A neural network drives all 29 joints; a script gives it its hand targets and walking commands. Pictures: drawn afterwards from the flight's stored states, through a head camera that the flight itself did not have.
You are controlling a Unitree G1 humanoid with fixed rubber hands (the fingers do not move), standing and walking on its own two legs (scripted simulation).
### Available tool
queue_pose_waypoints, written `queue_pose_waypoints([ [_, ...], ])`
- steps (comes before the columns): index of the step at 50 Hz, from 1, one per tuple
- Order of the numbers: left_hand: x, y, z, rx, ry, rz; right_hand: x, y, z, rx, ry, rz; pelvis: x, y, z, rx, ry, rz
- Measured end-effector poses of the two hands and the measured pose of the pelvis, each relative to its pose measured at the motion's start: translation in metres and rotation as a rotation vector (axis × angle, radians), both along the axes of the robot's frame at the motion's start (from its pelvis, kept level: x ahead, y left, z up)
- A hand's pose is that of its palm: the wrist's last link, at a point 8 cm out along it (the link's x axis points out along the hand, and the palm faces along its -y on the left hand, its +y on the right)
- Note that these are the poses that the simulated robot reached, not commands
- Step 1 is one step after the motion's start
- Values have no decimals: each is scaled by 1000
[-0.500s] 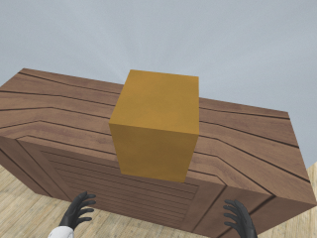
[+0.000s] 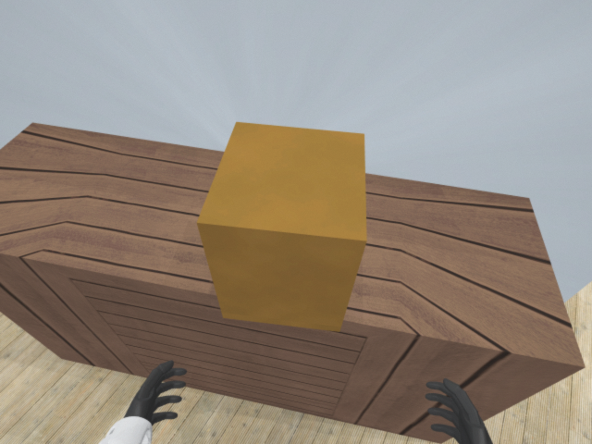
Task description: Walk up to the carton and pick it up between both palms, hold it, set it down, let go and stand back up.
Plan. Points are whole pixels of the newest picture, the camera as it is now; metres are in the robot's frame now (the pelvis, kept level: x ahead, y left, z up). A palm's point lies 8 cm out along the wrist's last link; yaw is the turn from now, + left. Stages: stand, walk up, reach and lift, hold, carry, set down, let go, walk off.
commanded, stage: let go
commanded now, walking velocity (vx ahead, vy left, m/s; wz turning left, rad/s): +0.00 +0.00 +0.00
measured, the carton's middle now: (289, 230) +0.42 +0.04 +0.03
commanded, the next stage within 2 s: stand in 0.26 s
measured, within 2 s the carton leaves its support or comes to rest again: neither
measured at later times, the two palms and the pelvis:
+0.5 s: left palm out of the picture +0.10 +0.24 -0.11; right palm out of the picture +0.07 -0.24 -0.12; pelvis -0.01 +0.00 -0.01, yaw +0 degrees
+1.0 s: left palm out of the picture +0.01 +0.24 -0.14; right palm out of the picture -0.01 -0.22 -0.14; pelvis -0.01 +0.02 +0.00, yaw -1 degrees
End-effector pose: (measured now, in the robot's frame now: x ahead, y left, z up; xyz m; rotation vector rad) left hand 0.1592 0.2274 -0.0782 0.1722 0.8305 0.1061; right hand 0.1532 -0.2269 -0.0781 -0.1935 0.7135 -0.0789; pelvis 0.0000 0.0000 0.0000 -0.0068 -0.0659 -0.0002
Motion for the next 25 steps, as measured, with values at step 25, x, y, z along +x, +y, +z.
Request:
queue_pose_waypoints([
  [25, -63, 12, -28, 29, 112, 5, -83, -14, -46, -10, 361, -77, -6, 4, -6, 3, 79, -3],
])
